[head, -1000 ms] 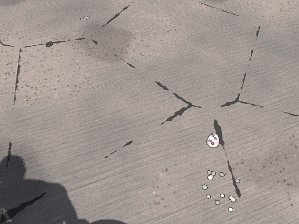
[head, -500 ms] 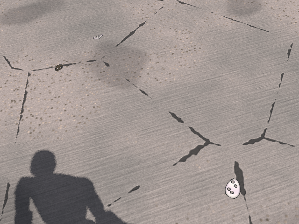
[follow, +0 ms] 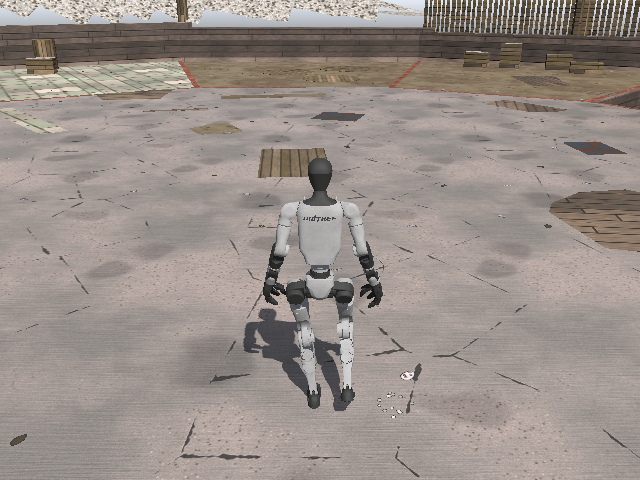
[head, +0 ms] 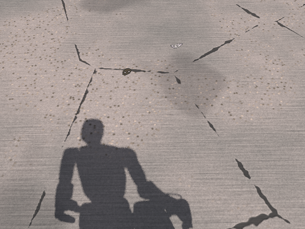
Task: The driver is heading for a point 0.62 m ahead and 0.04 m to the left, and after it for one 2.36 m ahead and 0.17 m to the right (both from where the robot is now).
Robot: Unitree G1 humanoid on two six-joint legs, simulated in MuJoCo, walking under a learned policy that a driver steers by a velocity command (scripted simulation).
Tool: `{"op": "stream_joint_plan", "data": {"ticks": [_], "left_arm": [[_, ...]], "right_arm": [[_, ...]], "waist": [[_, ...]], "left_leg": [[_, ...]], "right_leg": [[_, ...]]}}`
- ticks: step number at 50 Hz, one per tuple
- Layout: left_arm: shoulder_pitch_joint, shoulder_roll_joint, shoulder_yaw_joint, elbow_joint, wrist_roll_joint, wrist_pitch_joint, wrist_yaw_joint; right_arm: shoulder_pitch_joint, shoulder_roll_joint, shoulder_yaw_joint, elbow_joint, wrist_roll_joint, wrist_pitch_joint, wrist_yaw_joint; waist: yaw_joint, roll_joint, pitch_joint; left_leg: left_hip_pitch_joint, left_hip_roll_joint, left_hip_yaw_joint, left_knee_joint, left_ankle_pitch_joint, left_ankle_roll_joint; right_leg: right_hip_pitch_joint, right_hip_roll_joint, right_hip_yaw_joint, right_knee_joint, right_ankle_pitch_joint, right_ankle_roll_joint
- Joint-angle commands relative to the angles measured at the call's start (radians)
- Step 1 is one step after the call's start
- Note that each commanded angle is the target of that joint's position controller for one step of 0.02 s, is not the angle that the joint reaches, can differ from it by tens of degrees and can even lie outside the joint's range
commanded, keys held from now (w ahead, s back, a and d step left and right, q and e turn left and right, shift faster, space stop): w+q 0.28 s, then w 0.44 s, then w+e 0.28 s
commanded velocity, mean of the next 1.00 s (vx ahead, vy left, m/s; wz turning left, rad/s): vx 0.50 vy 0.00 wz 0.23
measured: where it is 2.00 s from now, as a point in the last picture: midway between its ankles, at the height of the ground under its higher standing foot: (151, 123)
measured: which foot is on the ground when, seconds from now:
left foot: down 0.00-0.40, up 0.42-0.86, down 0.88-1.00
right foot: up 0.00-0.36, down 0.38-0.90, up 0.92-1.00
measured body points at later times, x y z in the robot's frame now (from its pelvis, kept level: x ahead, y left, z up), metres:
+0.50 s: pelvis +0.29 -0.04 +0.00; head +0.31 -0.04 +0.45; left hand +0.37 +0.25 -0.11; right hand +0.37 -0.31 -0.14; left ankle +0.13 +0.04 -0.65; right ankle +0.37 -0.12 -0.73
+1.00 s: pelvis +0.52 +0.06 +0.01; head +0.54 +0.09 +0.45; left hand +0.47 +0.32 -0.14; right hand +0.72 -0.15 -0.10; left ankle +0.55 +0.15 -0.73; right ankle +0.45 -0.09 -0.66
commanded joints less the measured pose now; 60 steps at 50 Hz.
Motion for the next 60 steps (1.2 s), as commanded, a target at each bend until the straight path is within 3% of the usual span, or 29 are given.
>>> {"op": "stream_joint_plan", "data": {"ticks": [1,3,6,13,16,18,19,20,21,22,23,24,25,26,28,33,35,38,41,43,44,45,46,47,48,50,51,54,60], "left_arm": [[0.062,0.087,0.018,-0.056,0.023,0.029,-0.007],[-0.004,0.084,0.015,-0.086,0.020,0.042,-0.013],[-0.137,0.093,0.013,-0.138,0.015,0.047,-0.016],[-0.337,0.101,-0.005,-0.228,0.002,0.030,-0.027],[-0.266,0.127,-0.003,-0.226,-0.001,0.016,-0.025],[-0.052,0.167,0.018,-0.158,0.000,0.002,-0.009],[0.091,0.201,0.030,-0.128,0.011,-0.010,0.004],[0.208,0.297,0.050,-0.127,0.036,-0.011,0.016],[0.188,0.307,0.060,-0.102,0.018,0.008,0.005],[0.076,0.216,0.042,-0.127,0.003,0.015,-0.002],[0.009,0.143,0.025,-0.137,-0.004,0.012,-0.007],[-0.011,0.117,0.015,-0.126,0.003,0.008,-0.007],[0.003,0.111,0.011,-0.105,-0.001,0.002,-0.005],[0.021,0.121,0.012,-0.087,-0.002,-0.007,-0.006],[0.069,0.125,0.014,-0.058,-0.013,-0.027,-0.014],[0.126,0.131,0.015,-0.017,-0.019,-0.027,-0.017],[0.157,0.141,0.017,0.000,-0.021,-0.026,-0.019],[0.216,0.161,0.020,0.026,-0.021,-0.021,-0.018],[0.218,0.185,0.026,0.037,-0.015,-0.010,-0.011],[0.198,0.188,0.027,0.039,-0.020,-0.003,-0.008],[0.193,0.156,0.017,0.026,-0.026,-0.006,-0.009],[0.224,0.056,-0.008,-0.025,-0.051,-0.008,-0.012],[0.262,0.109,0.010,-0.020,-0.039,0.004,-0.002],[0.220,0.148,0.025,-0.005,-0.023,0.018,0.001],[0.182,0.121,0.022,-0.007,-0.021,0.020,-0.009],[0.161,0.101,0.027,-0.002,-0.005,0.041,-0.023],[0.178,0.086,0.025,-0.002,0.000,0.053,-0.031],[0.106,0.073,0.027,-0.029,0.001,0.071,-0.045],[-0.097,0.050,0.012,-0.108,0.003,0.073,-0.066]], "right_arm": [[0.044,-0.107,-0.016,-0.042,0.016,-0.037,-0.008],[0.083,-0.136,-0.022,-0.039,0.013,-0.045,-0.006],[0.150,-0.139,-0.023,-0.037,0.011,-0.040,-0.002],[0.255,-0.152,-0.023,-0.040,-0.003,-0.031,-0.013],[0.212,-0.170,-0.026,-0.055,-0.008,-0.035,-0.024],[0.177,-0.182,-0.026,-0.057,-0.006,-0.046,-0.017],[0.177,-0.160,-0.019,-0.060,-0.001,-0.055,-0.009],[0.265,-0.056,0.006,-0.091,0.025,-0.060,-0.004],[0.340,-0.081,0.003,-0.079,0.022,-0.055,-0.004],[0.287,-0.118,0.000,-0.061,-0.008,-0.044,-0.009],[0.193,-0.114,0.004,-0.074,-0.019,-0.043,0.000],[0.155,-0.094,0.008,-0.088,-0.016,-0.041,0.007],[0.132,-0.090,0.009,-0.099,-0.026,-0.034,0.014],[0.158,-0.079,0.013,-0.092,-0.030,-0.025,0.020],[0.147,-0.070,0.017,-0.094,-0.033,-0.016,0.025],[-0.069,-0.040,0.043,-0.165,-0.032,-0.018,0.042],[-0.148,-0.020,0.056,-0.188,-0.026,-0.022,0.046],[-0.222,-0.030,0.060,-0.210,-0.021,-0.026,0.041],[-0.215,-0.052,0.053,-0.216,-0.021,-0.037,0.029],[-0.050,-0.080,0.037,-0.164,-0.031,-0.055,0.014],[0.105,-0.135,0.017,-0.122,-0.049,-0.068,0.000],[0.220,-0.237,-0.007,-0.121,-0.070,-0.071,-0.015],[0.213,-0.254,-0.017,-0.111,-0.040,-0.052,-0.012],[0.128,-0.165,0.005,-0.127,-0.027,-0.046,-0.008],[0.058,-0.101,0.021,-0.136,-0.020,-0.051,-0.004],[0.015,-0.048,0.035,-0.127,-0.014,-0.065,-0.009],[0.018,-0.058,0.033,-0.122,-0.014,-0.073,-0.012],[0.055,-0.068,0.024,-0.098,-0.004,-0.095,-0.013],[0.119,-0.067,0.021,-0.055,-0.009,-0.093,-0.015]], "waist": [[0.032,-0.014,-0.060],[0.018,0.008,-0.044],[-0.031,0.041,-0.022],[-0.107,0.077,-0.021],[-0.056,0.097,-0.032],[0.041,0.071,-0.125],[0.108,0.028,-0.215],[0.098,-0.148,-0.373],[0.048,-0.290,-0.410],[0.014,-0.116,-0.213],[0.018,-0.011,-0.110],[0.004,-0.015,-0.056],[-0.008,-0.045,-0.035],[-0.020,-0.088,-0.050],[-0.026,-0.085,-0.061],[0.004,-0.071,-0.016],[0.026,-0.076,-0.010],[0.049,-0.072,-0.008],[0.029,-0.075,-0.016],[-0.054,-0.038,-0.087],[-0.112,0.022,-0.193],[-0.133,0.200,-0.334],[-0.108,0.256,-0.354],[-0.073,0.126,-0.218],[-0.051,0.097,-0.115],[-0.009,0.107,-0.041],[0.007,0.133,-0.051],[0.017,0.087,-0.041],[-0.010,0.079,0.011]], "left_leg": [[0.116,0.284,-0.328,-0.231,0.381,0.160],[0.098,0.257,-0.310,-0.245,0.384,0.146],[0.134,0.238,-0.325,-0.250,0.364,0.111],[0.294,0.252,-0.388,-0.168,0.460,0.083],[0.282,0.272,-0.400,-0.114,0.540,0.039],[0.240,0.230,-0.356,0.090,0.738,-0.003],[0.139,0.175,-0.314,0.297,0.614,-0.022],[-0.085,0.071,-0.231,0.615,0.140,-0.059],[-0.256,-0.010,-0.190,0.782,-0.329,-0.066],[-0.332,0.066,-0.211,0.851,-0.251,-0.062],[-0.331,0.102,-0.203,0.808,-0.172,-0.064],[-0.316,0.130,-0.193,0.748,-0.140,-0.067],[-0.288,0.150,-0.188,0.698,-0.125,-0.072],[-0.256,0.149,-0.179,0.682,-0.121,-0.081],[-0.271,0.150,-0.165,0.654,-0.110,-0.092],[-0.359,0.214,-0.074,0.405,0.056,-0.134],[-0.311,0.210,-0.038,0.279,0.118,-0.139],[-0.251,0.187,-0.012,0.171,0.133,-0.135],[-0.190,0.165,-0.020,0.104,0.059,-0.115],[0.042,0.131,-0.016,-0.016,0.054,-0.088],[0.274,0.221,-0.109,-0.034,0.029,-0.054],[0.551,0.512,-0.454,-0.092,-0.110,0.014],[0.514,0.605,-0.679,-0.186,-0.144,0.073],[0.400,0.552,-0.561,-0.195,-0.208,0.054],[0.279,0.500,-0.434,-0.234,-0.165,0.033],[0.156,0.413,-0.253,-0.290,-0.025,-0.028],[0.138,0.414,-0.208,-0.294,0.041,-0.024],[0.153,0.406,-0.107,-0.320,0.161,-0.011],[0.187,0.378,0.062,-0.322,0.276,-0.009]], "right_leg": [[-0.133,-0.041,0.033,-0.086,0.022,0.036],[-0.165,-0.039,0.014,-0.172,0.086,0.056],[-0.235,-0.031,0.006,-0.316,0.200,0.068],[-0.258,0.037,0.011,-0.560,0.293,0.041],[-0.088,0.063,0.015,-0.678,0.254,-0.002],[0.203,0.114,-0.016,-0.745,0.220,-0.047],[0.418,0.033,0.054,-0.771,0.204,-0.083],[0.686,-0.246,0.428,-0.793,0.054,-0.169],[0.702,-0.356,0.811,-0.958,-0.023,-0.261],[0.541,-0.322,0.718,-0.977,-0.153,-0.255],[0.414,-0.267,0.558,-0.988,-0.119,-0.235],[0.337,-0.213,0.435,-1.012,-0.003,-0.205],[0.287,-0.164,0.342,-1.031,0.091,-0.179],[0.271,-0.155,0.298,-1.033,0.178,-0.182],[0.281,-0.148,0.243,-1.042,0.314,-0.198],[0.299,-0.109,0.121,-1.113,0.339,-0.199],[0.294,-0.092,0.080,-1.110,0.384,-0.185],[0.328,-0.110,0.091,-1.069,0.465,-0.177],[0.382,-0.141,0.138,-0.986,0.553,-0.167],[0.359,-0.100,0.114,-0.792,0.661,-0.139],[0.245,-0.041,0.076,-0.585,0.552,-0.116],[-0.039,0.076,-0.010,-0.265,0.133,-0.072],[-0.175,0.129,0.013,-0.098,-0.197,-0.080],[-0.207,0.061,0.070,-0.041,-0.136,-0.093],[-0.204,0.026,0.071,-0.061,-0.058,-0.089],[-0.154,-0.008,0.064,-0.110,0.019,-0.074],[-0.134,-0.010,0.054,-0.106,0.042,-0.063],[-0.200,-0.021,0.043,-0.106,0.124,-0.043],[-0.258,-0.017,-0.007,-0.354,0.311,-0.028]]}}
